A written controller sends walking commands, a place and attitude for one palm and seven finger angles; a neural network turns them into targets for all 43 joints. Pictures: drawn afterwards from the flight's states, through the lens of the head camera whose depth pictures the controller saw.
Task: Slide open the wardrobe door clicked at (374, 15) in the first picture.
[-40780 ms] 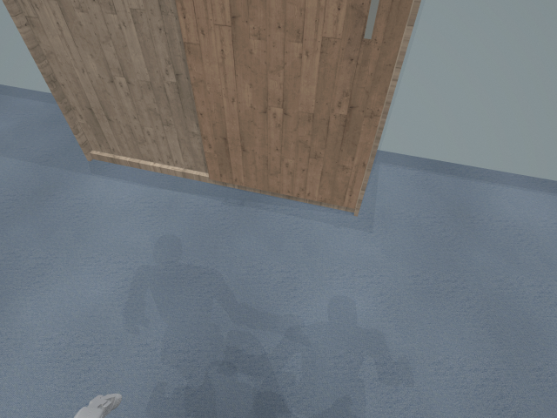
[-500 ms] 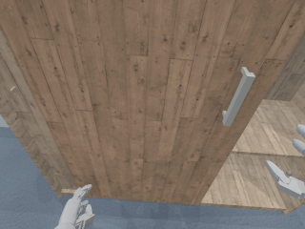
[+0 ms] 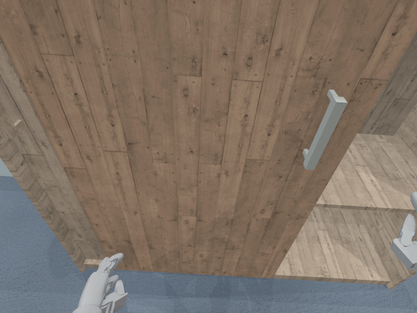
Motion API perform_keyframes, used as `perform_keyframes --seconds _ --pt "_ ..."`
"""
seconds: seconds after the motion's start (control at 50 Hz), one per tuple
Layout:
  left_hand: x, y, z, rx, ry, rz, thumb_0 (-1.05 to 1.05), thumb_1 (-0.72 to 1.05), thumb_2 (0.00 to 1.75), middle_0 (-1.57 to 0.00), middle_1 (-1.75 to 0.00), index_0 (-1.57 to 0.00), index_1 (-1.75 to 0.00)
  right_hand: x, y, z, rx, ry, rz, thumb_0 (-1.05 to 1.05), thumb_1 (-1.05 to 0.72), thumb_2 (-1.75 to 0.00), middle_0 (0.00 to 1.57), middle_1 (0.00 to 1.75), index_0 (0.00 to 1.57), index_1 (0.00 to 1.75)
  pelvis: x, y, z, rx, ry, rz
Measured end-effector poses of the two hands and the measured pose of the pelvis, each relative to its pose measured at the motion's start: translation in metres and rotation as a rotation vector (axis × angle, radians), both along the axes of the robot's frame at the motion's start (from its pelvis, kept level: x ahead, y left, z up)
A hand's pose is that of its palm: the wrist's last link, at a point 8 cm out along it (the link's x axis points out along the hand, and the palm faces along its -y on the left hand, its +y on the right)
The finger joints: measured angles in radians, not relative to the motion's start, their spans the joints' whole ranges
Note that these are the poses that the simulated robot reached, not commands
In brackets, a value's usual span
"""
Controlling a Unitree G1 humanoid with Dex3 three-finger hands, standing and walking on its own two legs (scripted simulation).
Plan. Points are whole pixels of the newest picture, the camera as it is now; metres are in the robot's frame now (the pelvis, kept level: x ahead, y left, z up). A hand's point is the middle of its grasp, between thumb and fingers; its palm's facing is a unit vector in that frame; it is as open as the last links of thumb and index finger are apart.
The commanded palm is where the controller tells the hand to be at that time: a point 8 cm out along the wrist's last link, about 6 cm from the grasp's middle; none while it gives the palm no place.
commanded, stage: draw the hand back to the body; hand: right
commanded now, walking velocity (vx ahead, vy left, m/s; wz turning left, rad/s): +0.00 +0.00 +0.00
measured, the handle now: (319, 131) +0.45 -0.25 +0.15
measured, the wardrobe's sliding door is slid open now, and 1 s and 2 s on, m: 0.57 0.57 0.57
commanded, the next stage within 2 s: step back with the hand held close in 0.04 s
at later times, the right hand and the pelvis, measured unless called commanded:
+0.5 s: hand (395, 248) +0.18 -0.27 +0.14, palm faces +0.32 +0.82 -0.47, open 7.4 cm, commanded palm +0.12 -0.31 +0.17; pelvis -0.03 -0.02 +0.00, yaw +1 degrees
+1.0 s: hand out of the picture +0.08 -0.32 +0.15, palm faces +0.51 +0.76 -0.41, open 7.4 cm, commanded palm +0.02 -0.35 +0.17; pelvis -0.09 -0.04 -0.02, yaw -4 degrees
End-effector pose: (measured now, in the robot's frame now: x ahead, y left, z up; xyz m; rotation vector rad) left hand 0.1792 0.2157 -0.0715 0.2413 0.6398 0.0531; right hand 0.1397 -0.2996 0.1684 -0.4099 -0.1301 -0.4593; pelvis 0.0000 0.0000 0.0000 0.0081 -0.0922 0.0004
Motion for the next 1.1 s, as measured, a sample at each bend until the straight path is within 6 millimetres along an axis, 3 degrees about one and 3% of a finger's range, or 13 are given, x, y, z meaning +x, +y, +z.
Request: perform_keyframes --seconds 0.18,0.3,0.5,0.72,0.96,1.1 --pt "-0.006 0.007 -0.001 0.003 0.002 0.011 0.01 0.90 0.90 -0.21 -0.30 -0.20 -0.30 -0.003 0.005 0.004 -0.010 -0.011 0.012 0.02 -0.89 -0.90 0.21 0.30 0.21 0.30 -0.003 0.004 0.000 0.001 -0.009 0.000" --pt "-0.010 0.011 -0.002 0.017 0.040 0.029 0.01 0.90 0.90 -0.21 -0.30 -0.20 -0.30 0.004 -0.003 0.015 -0.085 -0.047 0.019 0.02 -0.89 -0.90 0.21 0.30 0.21 0.30 -0.010 0.002 -0.001 0.019 0.043 -0.001" --pt "-0.035 0.010 0.000 0.043 0.085 0.121 0.01 0.91 0.90 -0.21 -0.30 -0.20 -0.30 0.003 -0.006 -0.003 -0.109 0.060 0.135 0.01 -0.89 -0.90 0.21 0.30 0.21 0.30 -0.025 -0.016 -0.003 0.017 0.091 0.024" --pt "-0.066 -0.013 0.002 0.070 0.052 0.093 0.01 0.90 0.90 -0.21 -0.30 -0.20 -0.30 -0.034 -0.037 0.008 -0.184 -0.054 0.103 0.01 -0.89 -0.90 0.21 0.30 0.22 0.30 -0.058 -0.034 -0.012 0.028 0.083 0.002" --pt "-0.090 -0.035 -0.008 0.072 0.065 -0.016 0.01 0.90 0.90 -0.21 -0.30 -0.20 -0.30 -0.103 -0.048 0.000 -0.162 -0.101 -0.002 0.01 -0.89 -0.90 0.21 0.30 0.21 0.30 -0.090 -0.036 -0.017 0.043 0.078 -0.068" --pt "-0.108 -0.042 -0.003 0.128 0.040 0.003 0.01 0.90 0.90 -0.21 -0.30 -0.20 -0.30 -0.106 -0.062 -0.003 -0.132 -0.221 0.043 0.01 -0.89 -0.90 0.21 0.30 0.21 0.30 -0.112 -0.052 -0.024 0.076 0.054 -0.064"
